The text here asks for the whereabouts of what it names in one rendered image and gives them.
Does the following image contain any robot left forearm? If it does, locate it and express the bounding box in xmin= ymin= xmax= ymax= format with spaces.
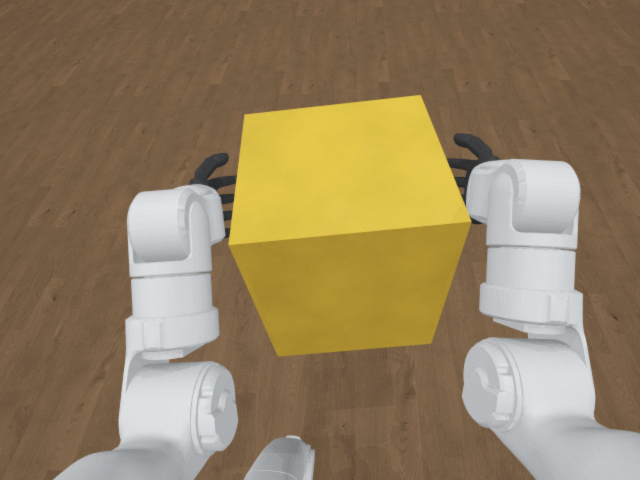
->
xmin=119 ymin=184 xmax=226 ymax=439

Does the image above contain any robot left upper arm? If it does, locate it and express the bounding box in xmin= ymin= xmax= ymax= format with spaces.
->
xmin=53 ymin=361 xmax=238 ymax=480

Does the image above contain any carton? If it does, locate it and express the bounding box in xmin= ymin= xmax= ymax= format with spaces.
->
xmin=229 ymin=95 xmax=472 ymax=357

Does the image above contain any robot left thigh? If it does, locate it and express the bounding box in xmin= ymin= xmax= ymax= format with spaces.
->
xmin=244 ymin=437 xmax=315 ymax=480

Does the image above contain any robot right forearm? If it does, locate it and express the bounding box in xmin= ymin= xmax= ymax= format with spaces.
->
xmin=466 ymin=159 xmax=595 ymax=409

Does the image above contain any robot left hand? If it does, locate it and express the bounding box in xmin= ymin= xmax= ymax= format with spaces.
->
xmin=189 ymin=153 xmax=237 ymax=238

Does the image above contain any robot right hand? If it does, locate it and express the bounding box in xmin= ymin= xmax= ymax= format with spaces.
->
xmin=446 ymin=133 xmax=499 ymax=224

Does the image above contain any robot right upper arm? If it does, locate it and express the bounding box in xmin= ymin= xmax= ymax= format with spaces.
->
xmin=462 ymin=337 xmax=640 ymax=480

